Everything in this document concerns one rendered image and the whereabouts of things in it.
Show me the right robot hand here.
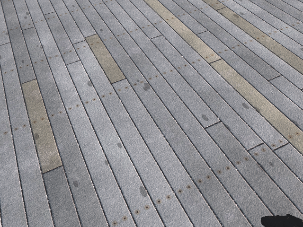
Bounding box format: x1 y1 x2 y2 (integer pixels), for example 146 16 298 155
260 214 303 227

